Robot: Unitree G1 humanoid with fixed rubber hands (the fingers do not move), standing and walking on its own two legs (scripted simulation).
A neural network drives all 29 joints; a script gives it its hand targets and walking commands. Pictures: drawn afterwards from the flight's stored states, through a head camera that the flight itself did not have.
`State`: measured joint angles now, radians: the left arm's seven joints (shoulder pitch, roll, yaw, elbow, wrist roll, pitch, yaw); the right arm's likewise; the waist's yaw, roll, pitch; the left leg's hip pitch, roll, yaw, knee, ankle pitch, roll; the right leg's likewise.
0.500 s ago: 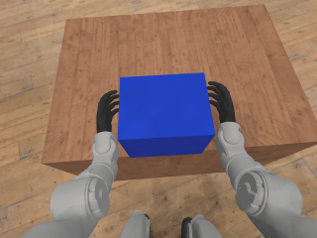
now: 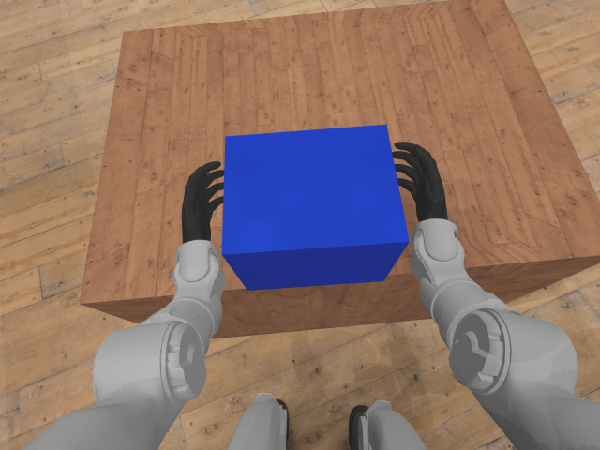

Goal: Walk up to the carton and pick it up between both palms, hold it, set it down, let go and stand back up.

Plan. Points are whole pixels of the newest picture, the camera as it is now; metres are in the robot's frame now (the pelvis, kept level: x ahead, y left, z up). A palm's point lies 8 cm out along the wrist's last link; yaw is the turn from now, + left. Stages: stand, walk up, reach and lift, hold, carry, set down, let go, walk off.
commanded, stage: reach and lift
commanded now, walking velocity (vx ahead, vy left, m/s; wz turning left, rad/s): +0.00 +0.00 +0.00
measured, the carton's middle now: (311, 214) +0.44 +0.03 -0.06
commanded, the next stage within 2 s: none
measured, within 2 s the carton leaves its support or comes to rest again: leaves its support in 0.96 s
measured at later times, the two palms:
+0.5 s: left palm (199, 227) +0.40 +0.18 -0.02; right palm (428, 205) +0.43 -0.13 -0.01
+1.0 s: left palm (203, 238) +0.38 +0.17 -0.01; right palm (441, 216) +0.40 -0.14 +0.01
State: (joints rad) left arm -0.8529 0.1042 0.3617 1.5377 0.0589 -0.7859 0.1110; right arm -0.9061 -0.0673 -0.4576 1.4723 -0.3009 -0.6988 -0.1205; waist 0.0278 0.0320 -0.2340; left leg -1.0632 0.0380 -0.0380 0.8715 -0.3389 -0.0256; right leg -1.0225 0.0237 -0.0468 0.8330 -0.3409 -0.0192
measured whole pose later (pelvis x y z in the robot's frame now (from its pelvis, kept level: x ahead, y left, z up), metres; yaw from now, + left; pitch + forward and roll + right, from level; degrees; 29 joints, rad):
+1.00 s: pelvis +0.00 +0.00 +0.01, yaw +0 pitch +28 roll -3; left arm -0.75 0.07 0.13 1.50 -0.16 -0.72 0.13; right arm -0.80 -0.09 -0.15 1.41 -0.09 -0.60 -0.14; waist 0.00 0.06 -0.28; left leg -1.01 0.04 -0.06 0.86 -0.34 -0.03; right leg -0.95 0.04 -0.06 0.78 -0.32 -0.02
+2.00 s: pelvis +0.02 +0.02 +0.07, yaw +1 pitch +5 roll -1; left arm -0.55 0.03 0.15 0.80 0.02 -0.08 0.13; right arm -0.56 -0.07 -0.07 0.83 0.11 -0.10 -0.15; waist -0.01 0.00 -0.10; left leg -0.28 0.01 -0.03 0.38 -0.18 0.00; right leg -0.21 0.01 -0.01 0.28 -0.15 0.01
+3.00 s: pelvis +0.00 +0.01 +0.07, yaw +1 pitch -3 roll +0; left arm -0.58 -0.03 0.27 0.33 0.28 0.45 0.03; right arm -0.64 -0.02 -0.15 0.62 0.06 0.14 -0.13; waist -0.05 -0.06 -0.02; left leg -0.12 0.01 -0.02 0.31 -0.14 -0.01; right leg -0.09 0.01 -0.01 0.28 -0.14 0.00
